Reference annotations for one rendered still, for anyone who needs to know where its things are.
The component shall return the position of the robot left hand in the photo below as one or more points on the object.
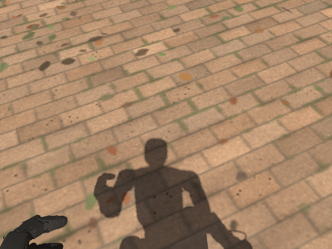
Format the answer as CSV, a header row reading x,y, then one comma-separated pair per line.
x,y
31,229

